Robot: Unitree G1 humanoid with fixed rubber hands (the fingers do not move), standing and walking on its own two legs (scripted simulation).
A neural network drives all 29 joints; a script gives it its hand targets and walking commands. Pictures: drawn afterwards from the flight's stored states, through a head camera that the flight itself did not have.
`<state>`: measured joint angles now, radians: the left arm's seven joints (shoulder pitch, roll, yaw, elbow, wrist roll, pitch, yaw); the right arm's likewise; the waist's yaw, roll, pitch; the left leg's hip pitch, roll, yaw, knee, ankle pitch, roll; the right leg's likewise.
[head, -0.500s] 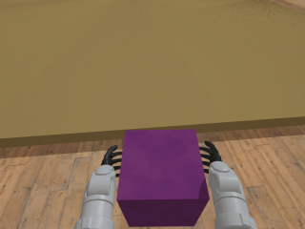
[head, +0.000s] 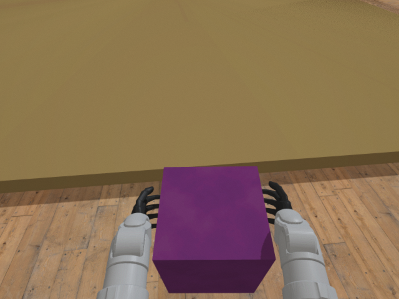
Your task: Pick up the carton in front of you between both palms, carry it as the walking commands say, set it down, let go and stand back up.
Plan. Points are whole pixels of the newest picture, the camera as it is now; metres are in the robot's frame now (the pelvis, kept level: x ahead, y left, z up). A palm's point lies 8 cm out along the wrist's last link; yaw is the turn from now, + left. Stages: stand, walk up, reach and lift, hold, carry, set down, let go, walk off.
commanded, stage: reach and lift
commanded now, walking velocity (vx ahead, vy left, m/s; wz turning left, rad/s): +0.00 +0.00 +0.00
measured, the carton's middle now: (210, 232) +0.31 +0.00 -0.05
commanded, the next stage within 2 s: hold in 0.30 s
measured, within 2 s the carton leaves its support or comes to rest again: neither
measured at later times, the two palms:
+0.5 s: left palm (138, 217) +0.28 +0.15 +0.05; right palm (287, 212) +0.29 -0.15 +0.06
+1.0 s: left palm (138, 217) +0.28 +0.15 +0.05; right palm (287, 213) +0.29 -0.15 +0.06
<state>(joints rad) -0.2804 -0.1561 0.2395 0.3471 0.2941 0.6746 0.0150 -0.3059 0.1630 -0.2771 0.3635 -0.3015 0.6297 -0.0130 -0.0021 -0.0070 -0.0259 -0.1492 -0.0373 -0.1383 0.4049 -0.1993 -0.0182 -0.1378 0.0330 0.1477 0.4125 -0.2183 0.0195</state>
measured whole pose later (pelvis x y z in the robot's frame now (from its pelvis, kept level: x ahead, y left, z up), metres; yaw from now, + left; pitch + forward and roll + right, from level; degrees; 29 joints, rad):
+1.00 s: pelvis -0.01 +0.00 +0.00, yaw +0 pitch -7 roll +0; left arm -0.30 -0.16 0.24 0.29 0.30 0.77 0.01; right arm -0.33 0.17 -0.28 0.31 -0.32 0.73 0.00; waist 0.00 -0.01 -0.01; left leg -0.07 -0.03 -0.13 0.38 -0.18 -0.02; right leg -0.06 0.03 0.14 0.38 -0.20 0.02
